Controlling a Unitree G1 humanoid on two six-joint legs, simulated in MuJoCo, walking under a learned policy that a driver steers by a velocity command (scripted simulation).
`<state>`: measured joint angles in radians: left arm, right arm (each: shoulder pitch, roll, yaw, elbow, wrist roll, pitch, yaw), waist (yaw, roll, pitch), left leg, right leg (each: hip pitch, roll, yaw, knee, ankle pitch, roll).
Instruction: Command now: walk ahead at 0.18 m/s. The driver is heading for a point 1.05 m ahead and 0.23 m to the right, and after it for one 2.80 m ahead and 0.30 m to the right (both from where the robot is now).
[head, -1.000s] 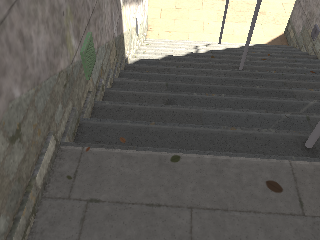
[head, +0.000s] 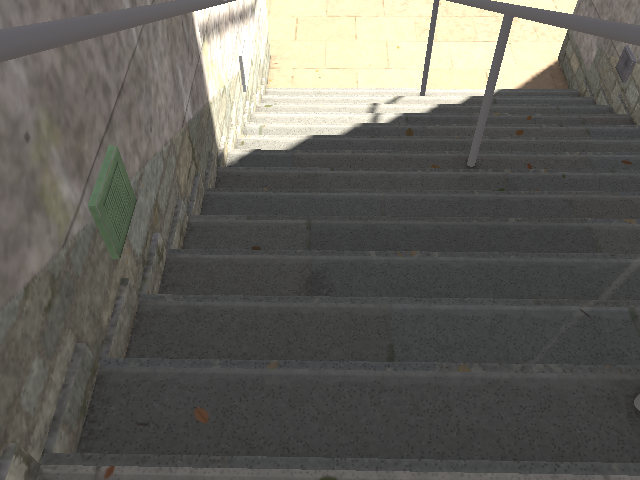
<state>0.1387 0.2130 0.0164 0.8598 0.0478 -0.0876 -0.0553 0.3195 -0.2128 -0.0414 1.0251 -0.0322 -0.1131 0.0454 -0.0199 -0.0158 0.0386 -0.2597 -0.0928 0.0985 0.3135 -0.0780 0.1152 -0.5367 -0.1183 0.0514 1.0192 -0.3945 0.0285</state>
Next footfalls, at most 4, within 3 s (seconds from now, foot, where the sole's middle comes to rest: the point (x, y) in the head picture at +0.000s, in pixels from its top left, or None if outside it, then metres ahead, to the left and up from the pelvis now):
0.16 right None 0.17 -0.18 -0.78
0.86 left None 0.45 0.04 -0.78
1.28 right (354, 404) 0.70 -0.06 -0.93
1.60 left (309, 318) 1.04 0.05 -1.09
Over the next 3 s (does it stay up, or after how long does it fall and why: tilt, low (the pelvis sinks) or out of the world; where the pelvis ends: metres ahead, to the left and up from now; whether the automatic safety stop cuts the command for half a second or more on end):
stays up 1.93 -0.36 -0.84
